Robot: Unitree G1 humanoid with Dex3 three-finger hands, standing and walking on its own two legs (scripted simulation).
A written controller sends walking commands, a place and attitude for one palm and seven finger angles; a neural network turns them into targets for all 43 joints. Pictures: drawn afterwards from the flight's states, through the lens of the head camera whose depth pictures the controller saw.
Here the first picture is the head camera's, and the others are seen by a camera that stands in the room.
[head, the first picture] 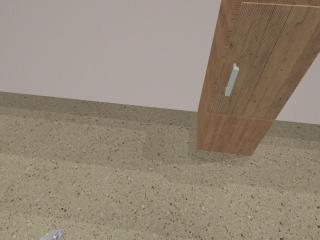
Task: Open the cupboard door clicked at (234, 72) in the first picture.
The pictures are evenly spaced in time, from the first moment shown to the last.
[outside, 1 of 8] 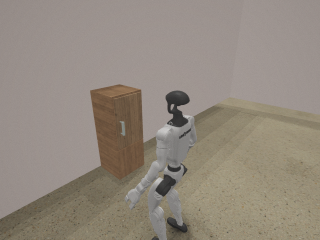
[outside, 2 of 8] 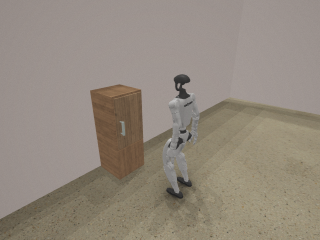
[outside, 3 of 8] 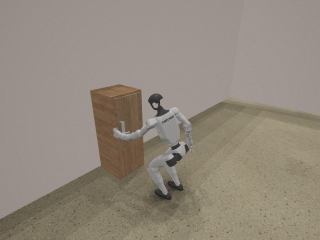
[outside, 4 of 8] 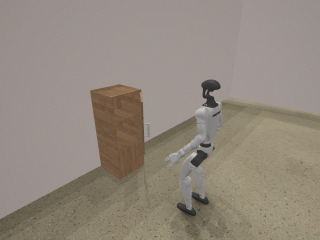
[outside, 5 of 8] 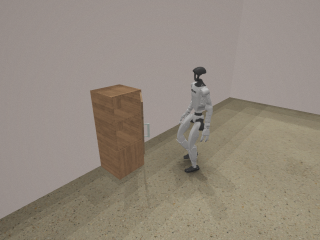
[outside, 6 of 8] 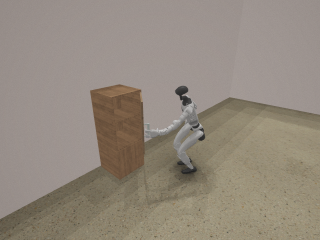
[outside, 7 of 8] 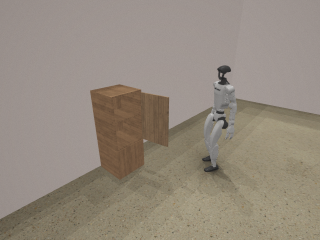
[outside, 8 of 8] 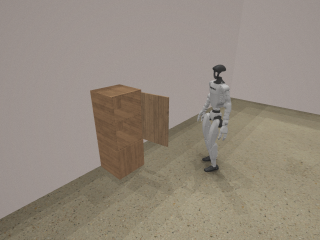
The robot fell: no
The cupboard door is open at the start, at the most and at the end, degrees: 0 99 98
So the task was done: yes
